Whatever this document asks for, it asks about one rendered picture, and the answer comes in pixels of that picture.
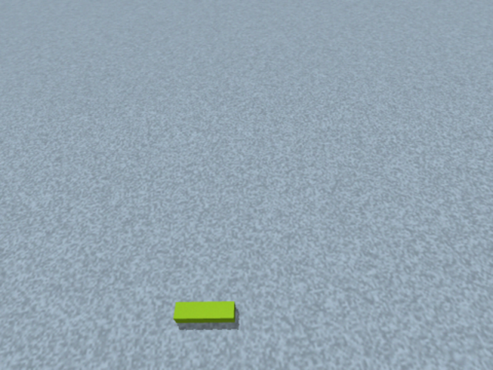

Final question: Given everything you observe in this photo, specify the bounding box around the carton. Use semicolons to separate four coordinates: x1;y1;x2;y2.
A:
173;301;236;323

